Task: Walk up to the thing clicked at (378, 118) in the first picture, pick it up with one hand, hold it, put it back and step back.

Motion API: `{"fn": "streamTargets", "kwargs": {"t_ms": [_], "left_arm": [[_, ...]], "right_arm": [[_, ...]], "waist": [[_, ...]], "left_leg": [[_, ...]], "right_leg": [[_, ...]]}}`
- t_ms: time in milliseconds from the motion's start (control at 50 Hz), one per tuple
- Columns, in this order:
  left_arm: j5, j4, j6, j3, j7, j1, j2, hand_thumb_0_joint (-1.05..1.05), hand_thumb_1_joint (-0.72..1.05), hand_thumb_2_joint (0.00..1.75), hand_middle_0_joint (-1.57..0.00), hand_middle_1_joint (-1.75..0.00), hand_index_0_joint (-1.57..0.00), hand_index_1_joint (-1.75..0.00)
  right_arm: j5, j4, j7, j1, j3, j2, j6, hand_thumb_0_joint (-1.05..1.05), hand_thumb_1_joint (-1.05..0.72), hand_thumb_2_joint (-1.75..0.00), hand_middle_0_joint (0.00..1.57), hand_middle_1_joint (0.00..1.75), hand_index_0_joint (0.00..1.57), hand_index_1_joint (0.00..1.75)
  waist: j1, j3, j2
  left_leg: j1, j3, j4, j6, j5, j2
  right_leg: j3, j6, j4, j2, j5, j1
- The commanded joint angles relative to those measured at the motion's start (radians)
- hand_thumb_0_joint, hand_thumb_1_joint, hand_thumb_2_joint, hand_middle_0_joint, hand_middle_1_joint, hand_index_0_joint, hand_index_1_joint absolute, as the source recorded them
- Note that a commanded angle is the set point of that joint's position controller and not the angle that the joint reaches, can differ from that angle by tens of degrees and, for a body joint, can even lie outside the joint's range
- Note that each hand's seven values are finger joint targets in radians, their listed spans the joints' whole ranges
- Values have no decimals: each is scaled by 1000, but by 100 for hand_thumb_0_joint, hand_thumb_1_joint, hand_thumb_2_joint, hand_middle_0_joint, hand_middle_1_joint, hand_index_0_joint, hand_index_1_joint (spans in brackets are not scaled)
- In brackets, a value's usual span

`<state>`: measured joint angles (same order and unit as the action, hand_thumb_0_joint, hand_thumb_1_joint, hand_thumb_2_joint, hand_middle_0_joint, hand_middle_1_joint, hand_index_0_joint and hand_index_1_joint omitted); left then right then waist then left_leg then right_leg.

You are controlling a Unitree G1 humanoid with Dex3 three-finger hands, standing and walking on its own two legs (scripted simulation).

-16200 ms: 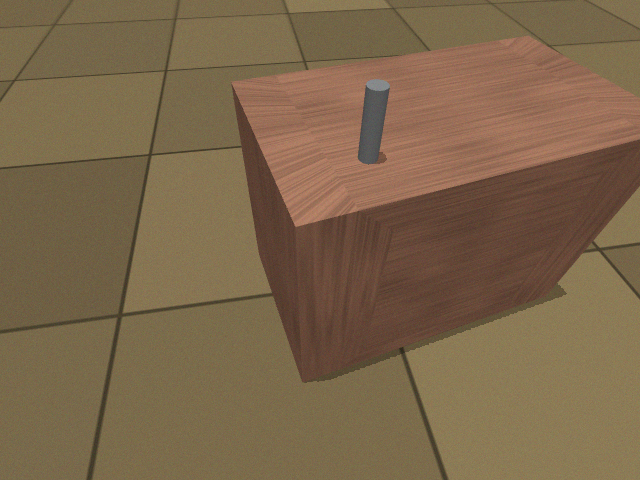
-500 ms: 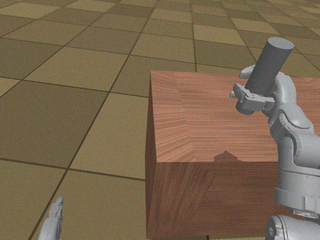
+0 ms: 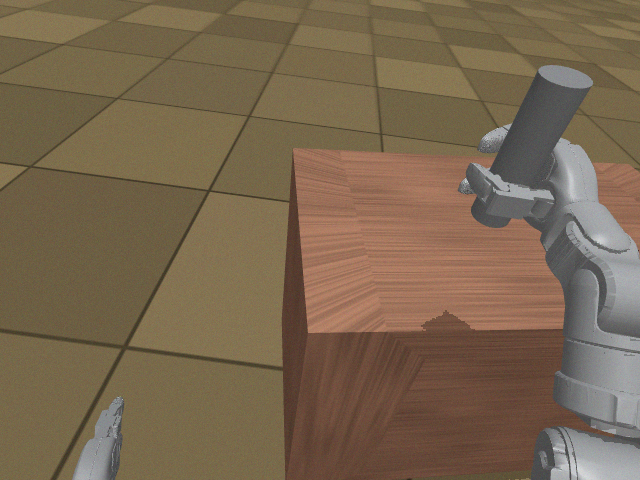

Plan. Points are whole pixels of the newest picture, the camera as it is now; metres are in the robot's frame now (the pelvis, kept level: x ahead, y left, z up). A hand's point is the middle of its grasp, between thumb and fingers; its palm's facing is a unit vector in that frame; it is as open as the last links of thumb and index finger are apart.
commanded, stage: hold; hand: right
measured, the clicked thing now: (521, 156) +0.34 -0.18 +0.30
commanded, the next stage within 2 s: none
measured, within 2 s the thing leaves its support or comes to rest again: neither
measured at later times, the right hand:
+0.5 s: hand (501, 183) +0.33 -0.17 +0.27, palm faces +0.08 +1.00 -0.02, open 5.7 cm
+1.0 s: hand (504, 187) +0.33 -0.17 +0.27, palm faces +0.08 +1.00 -0.02, open 5.7 cm
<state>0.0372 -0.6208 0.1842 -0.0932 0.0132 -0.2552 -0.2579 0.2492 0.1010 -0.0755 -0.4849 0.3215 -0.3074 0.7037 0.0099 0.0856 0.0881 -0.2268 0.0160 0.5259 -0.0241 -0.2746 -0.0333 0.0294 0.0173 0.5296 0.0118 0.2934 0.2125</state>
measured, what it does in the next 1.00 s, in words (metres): stands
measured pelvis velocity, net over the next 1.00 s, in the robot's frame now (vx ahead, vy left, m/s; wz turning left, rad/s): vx -0.01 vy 0.00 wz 0.00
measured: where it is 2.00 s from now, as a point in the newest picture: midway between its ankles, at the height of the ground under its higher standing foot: outside the picture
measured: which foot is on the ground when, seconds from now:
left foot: down 0.00-1.00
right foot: down 0.00-1.00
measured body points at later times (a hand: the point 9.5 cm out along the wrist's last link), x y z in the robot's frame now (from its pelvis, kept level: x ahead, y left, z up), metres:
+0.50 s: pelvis -0.01 +0.00 +0.00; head -0.05 +0.04 +0.45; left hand +0.16 +0.26 -0.08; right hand +0.32 -0.22 +0.28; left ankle +0.00 +0.13 -0.73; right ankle +0.00 -0.13 -0.73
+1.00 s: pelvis -0.01 +0.00 +0.00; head -0.06 +0.03 +0.45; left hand +0.16 +0.25 -0.07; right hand +0.32 -0.22 +0.28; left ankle +0.00 +0.13 -0.73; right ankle +0.00 -0.13 -0.73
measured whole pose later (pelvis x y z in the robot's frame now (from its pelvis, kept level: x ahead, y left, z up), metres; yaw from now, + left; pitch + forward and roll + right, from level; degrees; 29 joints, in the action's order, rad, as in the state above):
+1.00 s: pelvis -0.01 +0.00 +0.00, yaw +0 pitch -2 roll +0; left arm 0.04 -0.64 0.21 -0.07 0.02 -0.25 -0.25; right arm 0.25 0.14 -0.07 -0.47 0.32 -0.31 0.74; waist 0.01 0.08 0.08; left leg -0.22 0.02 0.52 -0.02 -0.26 -0.03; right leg 0.03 0.02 0.53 0.01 0.28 0.21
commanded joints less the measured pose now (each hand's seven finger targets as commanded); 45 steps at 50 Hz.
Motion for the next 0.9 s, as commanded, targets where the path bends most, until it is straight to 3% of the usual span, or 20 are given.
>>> {"fn": "streamTargets", "kwargs": {"t_ms": [0, 20, 80, 100, 180, 200, 240, 280, 300, 380, 440, 480, 540, 640, 660, 680, 760, 780, 840, 880], "left_arm": [[6, 192, 63, -22, 10, 153, -107, 0, -55, 5, -5, -5, -4, -5], [5, 177, 65, -58, 14, 142, -139, 0, -55, 5, -5, -5, -5, -5], [4, 157, 64, -21, 10, 131, -104, 0, -55, 5, -5, -5, -5, -5], [7, 147, 62, -45, 14, 121, -119, 0, -55, 5, -5, -5, -4, -5], [4, 174, 63, -13, 11, 132, -99, 0, -55, 5, -5, -5, -5, -5], [8, 147, 61, -26, 13, 136, -106, 0, -55, 5, -5, -5, -5, -5], [6, 147, 63, -10, 11, 153, -97, 0, -55, 5, -5, -5, -5, -5], [7, 172, 72, -49, 17, 161, -141, 0, -55, 5, -5, -5, -5, -5], [7, 153, 70, -22, 13, 152, -113, 0, -54, 5, -5, -5, -5, -5], [7, 155, 71, -37, 16, 142, -129, 0, -54, 5, -5, -5, -5, -5], [7, 129, 73, -13, 14, 138, -100, 0, -55, 5, -5, -5, -5, -5], [4, 149, 80, -50, 20, 144, -140, 0, -54, 5, -5, -5, -5, -5], [5, 116, 81, -3, 12, 145, -91, 0, -54, 5, -5, -5, -5, -5], [4, 152, 89, -29, 16, 163, -126, 0, -54, 5, -5, -5, -5, -5], [4, 168, 90, -10, 15, 181, -111, 0, -54, 5, -5, -5, -5, -5], [4, 145, 84, -28, 18, 158, -118, 0, -54, 5, -5, -5, -5, -5], [6, 171, 81, -12, 19, 158, -103, 0, -55, 5, -5, -5, -5, -5], [6, 151, 78, -7, 17, 146, -99, 0, -55, 5, -5, -5, -5, -5], [8, 164, 85, -8, 18, 170, -100, 0, -55, 5, -5, -5, -5, -5], [8, 170, 90, -34, 20, 158, -130, 0, -55, 5, -5, -5, -5, -5]], "right_arm": [[4, 204, 10, -425, 50, -184, -63, 0, -65, -132, 141, 144, 142, 144], [8, 215, 12, -439, 66, -201, -63, 0, -65, -131, 141, 143, 142, 143], [2, 213, 16, -422, 79, -215, -64, 0, -66, -132, 142, 144, 143, 144], [0, 201, 17, -411, 90, -228, -62, 0, -65, -132, 142, 144, 142, 144], [-3, 232, 18, -421, 69, -207, -66, 0, -65, -133, 143, 145, 143, 145], [-1, 232, 18, -416, 69, -209, -63, 0, -64, -133, 142, 145, 143, 145], [-2, 245, 15, -417, 62, -205, -64, 0, -64, -132, 142, 144, 142, 144], [0, 228, 14, -415, 67, -211, -59, 0, -63, -131, 141, 143, 141, 143], [-1, 243, 12, -419, 53, -203, -60, 0, -64, -131, 141, 143, 142, 143], [3, 214, 9, -427, 62, -211, -52, 0, -64, -132, 142, 144, 142, 144], [5, 207, 7, -435, 60, -207, -50, 0, -64, -132, 142, 145, 143, 145], [5, 210, 9, -444, 62, -210, -49, 0, -64, -133, 142, 145, 143, 145], [3, 199, 10, -442, 56, -204, -45, 0, -62, -133, 142, 145, 143, 145], [0, 200, 19, -448, 58, -212, -44, 0, -62, -133, 142, 145, 143, 145], [3, 213, 20, -452, 76, -228, -52, 0, -63, -134, 143, 146, 144, 146], [3, 212, 23, -446, 88, -239, -53, 0, -62, -131, 141, 144, 142, 144], [3, 230, 25, -419, 73, -216, -54, 0, -61, -133, 142, 145, 143, 145], [1, 238, 27, -453, 82, -237, -56, 0, -60, -131, 141, 144, 142, 144], [4, 251, 19, -431, 45, -187, -51, 0, -63, -131, 140, 143, 141, 143], [3, 241, 17, -427, 47, -199, -47, 0, -62, -132, 141, 144, 142, 144]], "waist": [[-3, 163, -102], [-10, 168, -118], [6, 178, -88], [-1, 188, -85], [4, 210, -92], [8, 187, -80], [11, 172, -51], [-3, 175, -87], [3, 170, -61], [-7, 160, -76], [1, 145, -83], [-13, 168, -86], [3, 140, -71], [-5, 180, -84], [9, 185, -90], [7, 177, -75], [12, 178, -81], [9, 164, -70], [3, 157, -58], [-12, 156, -73]], "left_leg": [[20, 48, -87, 9, 189, 26], [17, 49, -86, 8, 188, 27], [31, 48, -77, 9, 225, 24], [27, 48, -74, 8, 234, 24], [46, 51, -70, 10, 266, 26], [28, 51, -72, 12, 253, 27], [25, 52, -75, 16, 219, 28], [22, 56, -80, 16, 189, 33], [24, 56, -79, 18, 192, 32], [14, 58, -83, 18, 181, 35], [6, 52, -91, 14, 170, 30], [12, 52, -94, 14, 163, 30], [8, 48, -99, 12, 148, 26], [19, 50, -93, 13, 157, 28], [31, 52, -93, 12, 146, 29], [28, 51, -90, 13, 158, 27], [37, 49, -86, 11, 201, 25], [26, 49, -87, 14, 178, 27], [12, 49, -94, 17, 136, 32], [9, 55, -96, 18, 118, 37]], "right_leg": [[-27, -34, -58, -30, -194, -68], [-25, -36, -57, -29, -191, -73], [-27, -33, -48, -32, -230, -72], [-27, -33, -49, -29, -239, -83], [-24, -31, -43, -27, -276, -92], [-24, -29, -49, -25, -269, -88], [-21, -27, -58, -24, -242, -77], [-18, -29, -66, -19, -213, -83], [-18, -28, -67, -21, -216, -78], [-16, -28, -73, -17, -206, -87], [-21, -33, -70, -25, -182, -73], [-22, -34, -72, -26, -171, -82], [-25, -34, -72, -30, -155, -63], [-22, -33, -71, -29, -162, -79], [-22, -33, -69, -30, -157, -67], [-23, -33, -67, -30, -166, -68], [-28, -32, -59, -30, -209, -76], [-26, -31, -64, -29, -188, -65], [-24, -29, -77, -23, -151, -68], [-17, -28, -85, -20, -135, -69]]}}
